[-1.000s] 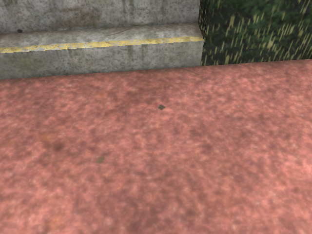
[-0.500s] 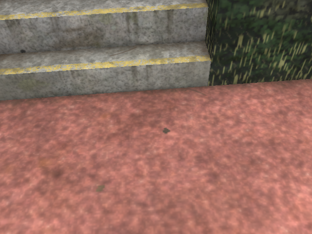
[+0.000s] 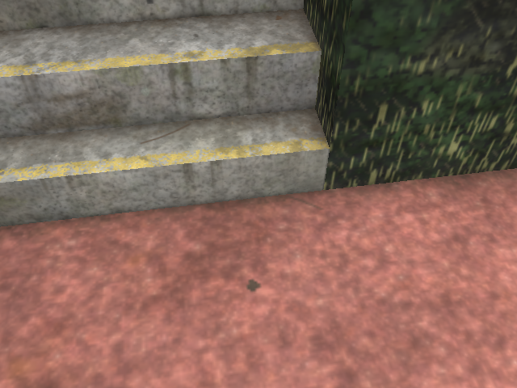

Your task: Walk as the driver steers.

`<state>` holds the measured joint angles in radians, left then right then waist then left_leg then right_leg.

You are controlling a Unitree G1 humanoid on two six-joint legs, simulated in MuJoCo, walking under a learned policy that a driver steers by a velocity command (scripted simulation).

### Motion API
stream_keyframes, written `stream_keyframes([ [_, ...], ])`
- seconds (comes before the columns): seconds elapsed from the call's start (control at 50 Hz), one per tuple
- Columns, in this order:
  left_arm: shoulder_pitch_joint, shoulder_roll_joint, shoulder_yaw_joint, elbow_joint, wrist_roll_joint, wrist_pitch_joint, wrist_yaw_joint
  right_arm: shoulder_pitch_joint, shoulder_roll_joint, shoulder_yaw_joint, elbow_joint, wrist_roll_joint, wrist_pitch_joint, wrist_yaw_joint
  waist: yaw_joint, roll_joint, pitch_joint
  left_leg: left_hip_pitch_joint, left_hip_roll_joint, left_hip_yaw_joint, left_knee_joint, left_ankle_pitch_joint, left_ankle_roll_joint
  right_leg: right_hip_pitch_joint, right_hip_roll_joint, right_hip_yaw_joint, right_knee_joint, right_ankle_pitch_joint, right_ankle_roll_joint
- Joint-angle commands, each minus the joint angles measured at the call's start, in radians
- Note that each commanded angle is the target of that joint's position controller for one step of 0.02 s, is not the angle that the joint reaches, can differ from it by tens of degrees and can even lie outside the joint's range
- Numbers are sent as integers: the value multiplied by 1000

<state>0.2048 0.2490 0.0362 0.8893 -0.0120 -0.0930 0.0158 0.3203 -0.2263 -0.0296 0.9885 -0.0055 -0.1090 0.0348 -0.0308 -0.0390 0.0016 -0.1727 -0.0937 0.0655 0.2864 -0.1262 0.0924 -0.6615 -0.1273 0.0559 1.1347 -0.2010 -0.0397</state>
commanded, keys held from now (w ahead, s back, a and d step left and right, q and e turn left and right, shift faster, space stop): w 0.14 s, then w+q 0.86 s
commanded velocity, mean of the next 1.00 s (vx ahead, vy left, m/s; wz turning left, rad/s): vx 0.50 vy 0.00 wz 0.38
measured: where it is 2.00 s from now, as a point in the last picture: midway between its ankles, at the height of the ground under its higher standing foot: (174, 269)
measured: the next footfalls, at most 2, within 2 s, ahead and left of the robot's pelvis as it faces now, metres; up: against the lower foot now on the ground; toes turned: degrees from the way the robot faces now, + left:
right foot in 0.28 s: +0.33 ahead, -0.17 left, +0.00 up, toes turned +1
left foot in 0.84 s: +0.58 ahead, +0.14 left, +0.00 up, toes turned +26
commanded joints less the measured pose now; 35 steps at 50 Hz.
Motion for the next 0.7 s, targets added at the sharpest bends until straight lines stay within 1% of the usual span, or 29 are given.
stream_keyframes([
  [0.02, 33, 45, 13, -42, 12, 4, 7, -41, -133, -21, -55, 2, -18, -20, 47, 74, 54, -106, 279, -206, -203, 72, 171, -18, -42, 2, -145, 162, 27],
  [0.06, -53, 35, 10, -67, 9, -4, 1, 0, -145, -23, -49, 9, -10, -30, 17, 72, 53, -60, 269, -180, -195, 91, 146, -16, -24, -14, -307, 258, 29],
  [0.1, -129, 28, 6, -84, 3, -8, -6, 39, -161, -26, -38, 18, -4, -34, -12, 76, 54, -21, 264, -157, -185, 85, 126, 18, 5, -38, -433, 307, 35],
  [0.14, -190, 30, 3, -102, -5, -9, -17, 78, -170, -29, -23, 24, 2, -35, -37, 84, 65, 36, 281, -159, -167, 64, 123, 26, 21, -48, -504, 299, 38],
  [0.16, -224, 34, 3, -116, -7, -12, -22, 100, -165, -28, -15, 27, 7, -35, -49, 83, 75, 62, 293, -175, -149, 56, 122, 26, 26, -44, -535, 278, 36],
  [0.18, -246, 40, 3, -129, -9, -16, -29, 113, -163, -28, -10, 29, 13, -36, -50, 83, 83, 92, 307, -193, -127, 50, 119, 26, 33, -38, -566, 248, 31],
  [0.2, -254, 48, 5, -138, -10, -22, -35, 118, -165, -30, -8, 29, 18, -38, -45, 87, 85, 117, 321, -211, -102, 48, 115, 37, 41, -33, -594, 210, 23],
  [0.22, -238, 63, 10, -140, -10, -28, -40, 114, -172, -34, -9, 30, 24, -40, -28, 95, 78, 133, 333, -232, -76, 49, 107, 73, 49, -29, -623, 173, 14],
  [0.24, -203, 80, 17, -134, -10, -35, -42, 101, -184, -38, -12, 30, 30, -42, -3, 108, 63, 138, 339, -248, -38, 83, 98, 135, 63, -36, -646, 136, 6],
  [0.26, -125, 103, 31, -115, -8, -40, -40, 79, -186, -39, -20, 29, 35, -43, 47, 114, 24, 127, 318, -240, 43, 186, 82, 250, 88, -56, -672, 108, -8],
  [0.28, 40, 156, 58, -68, -6, -45, -33, 65, -157, -28, -31, 19, 36, -41, 118, 95, -80, 64, 254, -198, 233, 277, 53, 479, 79, -46, -670, 112, -39],
  [0.3, 239, 249, 82, -39, 9, -45, -23, 54, -100, -6, -70, -2, 31, -39, 186, -29, -258, -133, 165, -124, 575, 61, 9, 788, -128, 164, -656, 112, -106],
  [0.32, 289, 296, 92, -14, 19, -34, -30, 185, 22, 23, -72, 25, 11, -35, 122, -323, -368, -499, 25, -101, 879, -425, -38, 1069, -320, 587, -779, -67, -232],
  [0.34, 255, 179, 63, -35, 23, -37, -31, 146, -110, -7, -58, 50, -1, -38, 143, -188, -310, -579, 79, -226, 1013, -419, -29, 996, -294, 608, -828, -135, -200],
  [0.36, 167, 129, 47, -53, 17, -40, -29, 63, -156, -25, -83, 61, -4, -40, 126, -120, -191, -614, 122, -218, 1030, -317, -17, 868, -272, 440, -835, -74, -156],
  [0.38, 82, 106, 36, -65, 14, -40, -32, 27, -143, -27, -89, 53, 3, -46, 91, -43, -131, -566, 168, -199, 1002, -228, -26, 737, -231, 319, -865, 26, -137],
  [0.4, 37, 85, 32, -64, 14, -40, -34, 10, -127, -34, -93, 40, 12, -49, 67, -36, -76, -536, 195, -196, 950, -169, -31, 646, -193, 226, -904, 75, -126],
  [0.42, 18, 68, 29, -56, 21, -41, -34, 24, -108, -38, -94, 40, 26, -46, 41, -59, -52, -483, 219, -195, 918, -132, -33, 584, -161, 146, -935, 112, -112],
  [0.44, 14, 60, 29, -47, 23, -43, -33, 35, -87, -38, -94, 43, 39, -42, 29, -66, -37, -460, 220, -181, 909, -110, -36, 553, -141, 88, -954, 154, -112],
  [0.46, 22, 67, 32, -37, 24, -45, -30, 33, -70, -39, -100, 44, 49, -40, 21, -60, -21, -468, 222, -174, 904, -94, -39, 538, -136, 40, -965, 210, -117],
  [0.5, 42, 89, 42, -20, 27, -46, -21, -4, -64, -43, -127, 39, 64, -39, 19, -34, 5, -519, 227, -180, 872, -42, -47, 535, -141, -24, -981, 284, -129],
  [0.54, 58, 104, 48, -9, 30, -40, -11, -57, -63, -46, -156, 33, 68, -37, 25, -18, 27, -572, 226, -189, 792, 22, -58, 552, -147, -70, -994, 302, -135],
  [0.58, 64, 117, 52, -4, 30, -33, -2, -109, -59, -46, -179, 31, 66, -28, 35, -17, 43, -581, 221, -175, 678, 99, -62, 568, -141, -120, -1005, 292, -128],
  [0.62, 74, 132, 56, -1, 26, -28, 5, -177, -52, -42, -205, 27, 63, -16, 55, -12, 62, -568, 217, -133, 572, 162, -57, 584, -139, -169, -1010, 284, -119],
  [0.64, 88, 146, 59, 3, 16, -24, 13, -220, -51, -38, -226, 21, 62, -10, 70, -4, 73, -583, 219, -116, 526, 162, -57, 609, -155, -173, -1011, 268, -117],
  [0.66, 109, 154, 62, 9, 17, -22, 18, -283, -41, -31, -251, 18, 61, -2, 91, 7, 90, -597, 215, -99, 486, 157, -52, 634, -177, -177, -1012, 268, -120],
  [0.7, 138, 165, 67, 20, 10, -12, 22, -341, -39, -28, -283, 24, 58, 13, 106, 6, 106, -617, 209, -70, 421, 139, -40, 705, -188, -206, -993, 269, -110],
])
